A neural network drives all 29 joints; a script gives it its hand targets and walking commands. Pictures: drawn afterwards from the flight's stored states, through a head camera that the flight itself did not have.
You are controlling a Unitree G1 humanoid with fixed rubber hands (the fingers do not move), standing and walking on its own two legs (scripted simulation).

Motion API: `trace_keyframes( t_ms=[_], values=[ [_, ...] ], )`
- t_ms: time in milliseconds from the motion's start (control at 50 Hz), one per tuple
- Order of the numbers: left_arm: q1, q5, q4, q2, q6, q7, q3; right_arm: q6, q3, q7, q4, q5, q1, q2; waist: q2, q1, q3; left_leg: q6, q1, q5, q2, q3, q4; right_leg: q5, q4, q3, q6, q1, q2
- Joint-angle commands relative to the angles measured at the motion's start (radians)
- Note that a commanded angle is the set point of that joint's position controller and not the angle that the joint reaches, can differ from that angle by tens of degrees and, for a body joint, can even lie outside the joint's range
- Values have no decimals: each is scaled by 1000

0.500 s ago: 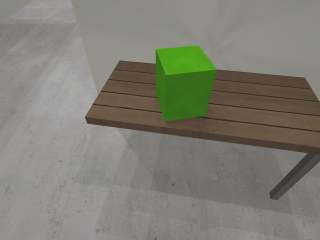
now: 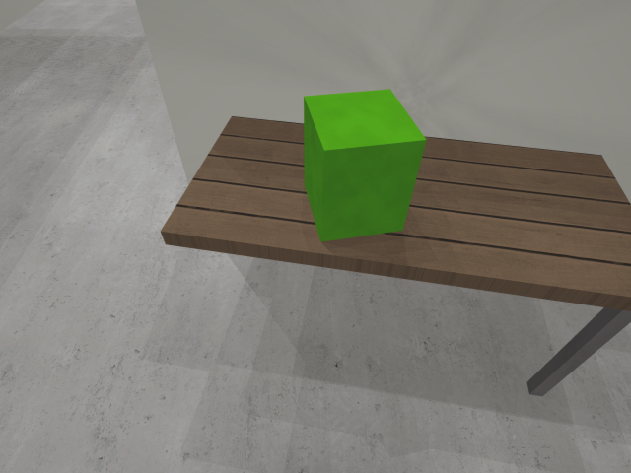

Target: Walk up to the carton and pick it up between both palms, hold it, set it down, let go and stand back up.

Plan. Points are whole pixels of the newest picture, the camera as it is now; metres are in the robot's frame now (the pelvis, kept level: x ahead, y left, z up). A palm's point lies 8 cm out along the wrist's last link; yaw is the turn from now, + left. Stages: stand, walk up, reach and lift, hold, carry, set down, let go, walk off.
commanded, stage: stand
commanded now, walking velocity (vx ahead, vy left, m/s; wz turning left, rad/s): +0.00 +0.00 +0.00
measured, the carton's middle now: (355, 166) +0.78 -0.05 -0.06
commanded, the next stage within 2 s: none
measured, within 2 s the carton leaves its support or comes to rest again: neither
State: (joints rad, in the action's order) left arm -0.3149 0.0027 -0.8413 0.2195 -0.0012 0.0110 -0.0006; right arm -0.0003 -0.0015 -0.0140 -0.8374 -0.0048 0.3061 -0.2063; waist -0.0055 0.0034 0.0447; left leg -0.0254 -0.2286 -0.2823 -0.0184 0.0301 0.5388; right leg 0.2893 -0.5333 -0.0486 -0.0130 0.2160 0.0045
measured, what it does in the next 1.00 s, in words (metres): stands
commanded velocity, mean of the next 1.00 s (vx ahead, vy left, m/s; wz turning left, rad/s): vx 0.00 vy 0.00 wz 0.00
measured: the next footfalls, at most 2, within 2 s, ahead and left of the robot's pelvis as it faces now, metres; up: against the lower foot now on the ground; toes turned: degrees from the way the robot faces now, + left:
none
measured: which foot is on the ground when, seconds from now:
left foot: down 0.00-1.00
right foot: down 0.00-1.00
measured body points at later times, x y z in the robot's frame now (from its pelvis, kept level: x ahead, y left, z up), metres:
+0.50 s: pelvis +0.00 -0.01 +0.00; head +0.01 +0.00 +0.45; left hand +0.04 +0.24 -0.14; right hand +0.05 -0.25 -0.14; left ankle +0.01 +0.14 -0.73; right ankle +0.00 -0.11 -0.73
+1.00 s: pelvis +0.00 -0.01 +0.01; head +0.00 -0.01 +0.46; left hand +0.02 +0.22 -0.15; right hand +0.02 -0.25 -0.14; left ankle +0.01 +0.14 -0.73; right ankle +0.00 -0.11 -0.73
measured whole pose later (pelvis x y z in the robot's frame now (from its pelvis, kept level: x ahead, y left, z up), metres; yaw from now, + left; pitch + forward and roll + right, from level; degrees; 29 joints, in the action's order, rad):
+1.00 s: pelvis +0.00 -0.01 +0.01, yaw +0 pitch -2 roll +0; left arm -0.33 0.00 -0.97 0.20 0.00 0.03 0.01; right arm 0.00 0.02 -0.03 -1.01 0.00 0.31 -0.18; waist -0.01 0.00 0.04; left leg -0.05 -0.18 -0.25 -0.04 0.04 0.47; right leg 0.25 -0.45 -0.06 -0.03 0.16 -0.02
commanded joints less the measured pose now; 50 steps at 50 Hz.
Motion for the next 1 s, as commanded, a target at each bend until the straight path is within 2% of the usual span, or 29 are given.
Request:
trace_keyframes(
  t_ms=[0,140,160,240,340,380,420,540,620,660,740,800,820,880,980],
  values=[
    [-37,-3,67,151,-25,11,-41,-21,-41,-11,66,3,32,-153,28,-3,-43,37,16,242,-71,59,-97,-235,112,98,-20,-11,100],
    [-41,0,41,137,-18,12,-35,-17,-41,-14,37,0,23,-157,2,5,8,33,0,165,-66,61,-120,-163,141,99,-13,-7,101],
    [-34,0,34,147,-19,13,-41,-19,-40,-13,30,2,35,-147,8,-5,16,31,-6,177,-65,63,-124,-180,138,98,-14,-5,102],
    [-36,-5,20,145,-21,14,-39,-20,-36,-16,15,3,16,-147,25,5,29,31,-2,201,-67,65,-131,-181,151,97,-16,3,100],
    [-32,-2,6,147,-23,16,-38,-22,-35,-20,-5,4,33,-154,-15,-2,-20,29,32,245,-73,58,-120,-249,149,93,-20,-43,105],
    [-31,-6,-4,138,-22,18,-36,-19,-33,-21,-20,2,27,-144,-12,1,12,29,27,237,-71,58,-130,-241,159,90,-16,-24,101],
    [-41,-8,-2,135,-21,18,-32,-18,-27,-21,-22,4,31,-137,21,-2,-2,27,20,227,-68,51,-131,-240,166,95,-19,-39,108],
    [-52,-5,-21,134,-17,19,-32,-14,-29,-22,-54,-2,41,-141,27,-4,40,22,13,137,-62,56,-147,-105,206,106,-13,7,102],
    [-56,-2,-34,128,-20,21,-29,-17,-22,-22,-70,1,36,-134,22,-4,33,21,7,147,-69,58,-155,-131,204,104,-15,-7,101],
    [-55,-6,-44,124,-21,21,-25,-20,-21,-24,-74,0,38,-136,-7,0,34,20,17,171,-70,64,-158,-148,201,95,-10,-7,99],
    [-63,-7,-49,120,-24,22,-25,-21,-19,-25,-90,1,43,-130,-5,0,-2,19,41,169,-73,52,-152,-150,204,95,-16,-17,100],
    [-72,-7,-57,119,-21,22,-24,-16,-17,-27,-108,-1,55,-119,18,-9,40,19,15,145,-70,52,-154,-126,209,104,-18,-2,103],
    [-73,-8,-59,117,-21,22,-23,-14,-14,-26,-113,0,52,-116,29,-3,46,17,10,140,-67,50,-152,-118,212,103,-17,1,101],
    [-71,-7,-67,114,-20,23,-23,-16,-14,-26,-116,0,48,-129,-4,1,43,13,3,149,-71,55,-160,-119,210,96,-13,-5,97],
    [-84,-7,-70,114,-21,25,-22,-17,-13,-27,-131,-2,59,-114,38,-4,42,14,8,148,-69,51,-156,-116,213,106,-17,0,98]
  ],
)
